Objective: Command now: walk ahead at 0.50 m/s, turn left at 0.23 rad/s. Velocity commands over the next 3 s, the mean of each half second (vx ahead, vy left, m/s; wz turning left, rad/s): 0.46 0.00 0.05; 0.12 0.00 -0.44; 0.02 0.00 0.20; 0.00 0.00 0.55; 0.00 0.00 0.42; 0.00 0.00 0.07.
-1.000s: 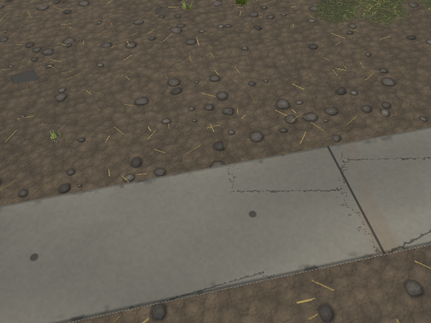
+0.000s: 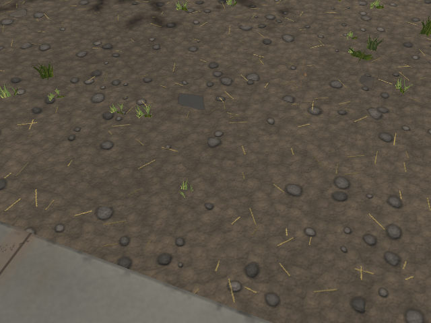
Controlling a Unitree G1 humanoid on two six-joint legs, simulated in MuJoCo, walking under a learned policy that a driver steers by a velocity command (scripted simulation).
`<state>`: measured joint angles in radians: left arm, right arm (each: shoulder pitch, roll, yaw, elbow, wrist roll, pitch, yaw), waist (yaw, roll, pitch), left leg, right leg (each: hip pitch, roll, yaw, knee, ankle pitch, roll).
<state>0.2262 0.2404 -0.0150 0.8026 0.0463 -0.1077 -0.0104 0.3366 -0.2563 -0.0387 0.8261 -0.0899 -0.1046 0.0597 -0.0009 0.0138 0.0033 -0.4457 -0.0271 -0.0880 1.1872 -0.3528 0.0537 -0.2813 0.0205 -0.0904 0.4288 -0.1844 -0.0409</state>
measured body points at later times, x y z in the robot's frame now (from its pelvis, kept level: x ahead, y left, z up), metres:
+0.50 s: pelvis +0.28 +0.05 +0.00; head +0.31 +0.06 +0.45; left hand +0.34 +0.30 -0.14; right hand +0.41 -0.21 -0.10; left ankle +0.32 +0.14 -0.74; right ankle +0.19 -0.10 -0.65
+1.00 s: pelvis +0.41 +0.00 -0.01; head +0.44 -0.01 +0.44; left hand +0.56 +0.26 -0.11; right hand +0.56 -0.32 -0.07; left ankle +0.39 +0.15 -0.65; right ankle +0.39 -0.09 -0.74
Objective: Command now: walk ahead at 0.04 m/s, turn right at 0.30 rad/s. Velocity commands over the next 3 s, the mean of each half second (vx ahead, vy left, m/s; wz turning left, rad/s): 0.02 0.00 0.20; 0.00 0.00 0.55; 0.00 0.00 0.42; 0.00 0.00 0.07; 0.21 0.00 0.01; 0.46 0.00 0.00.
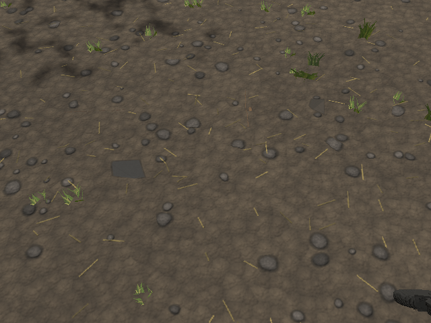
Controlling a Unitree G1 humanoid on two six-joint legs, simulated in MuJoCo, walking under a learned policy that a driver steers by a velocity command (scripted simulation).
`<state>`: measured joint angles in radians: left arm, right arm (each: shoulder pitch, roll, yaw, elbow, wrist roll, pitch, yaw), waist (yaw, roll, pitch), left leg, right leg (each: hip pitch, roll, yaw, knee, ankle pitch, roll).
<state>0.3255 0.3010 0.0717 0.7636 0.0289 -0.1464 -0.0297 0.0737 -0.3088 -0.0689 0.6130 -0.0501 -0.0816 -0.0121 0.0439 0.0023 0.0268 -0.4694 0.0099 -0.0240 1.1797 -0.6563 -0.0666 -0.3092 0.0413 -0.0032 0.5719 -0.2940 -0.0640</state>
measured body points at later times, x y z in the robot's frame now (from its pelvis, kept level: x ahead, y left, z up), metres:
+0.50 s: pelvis +0.02 +0.05 +0.00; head +0.06 +0.06 +0.45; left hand +0.16 +0.36 -0.07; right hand +0.17 -0.21 -0.10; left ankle +0.01 +0.14 -0.72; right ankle +0.00 -0.09 -0.73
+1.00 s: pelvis +0.01 +0.06 +0.01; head +0.04 +0.08 +0.45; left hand +0.02 +0.37 -0.10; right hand +0.24 -0.12 -0.09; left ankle +0.00 +0.14 -0.73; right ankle +0.02 -0.10 -0.69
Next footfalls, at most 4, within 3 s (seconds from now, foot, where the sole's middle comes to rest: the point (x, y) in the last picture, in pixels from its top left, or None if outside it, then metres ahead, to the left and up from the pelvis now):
0.16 left None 0.04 0.15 -0.77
1.12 right None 0.05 -0.04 -0.77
1.48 left None -0.12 0.12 -0.77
1.76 right None -0.03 -0.05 -0.77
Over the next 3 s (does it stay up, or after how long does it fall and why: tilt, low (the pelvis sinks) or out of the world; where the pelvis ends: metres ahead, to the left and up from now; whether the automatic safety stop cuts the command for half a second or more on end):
stays up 0.16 0.22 -0.10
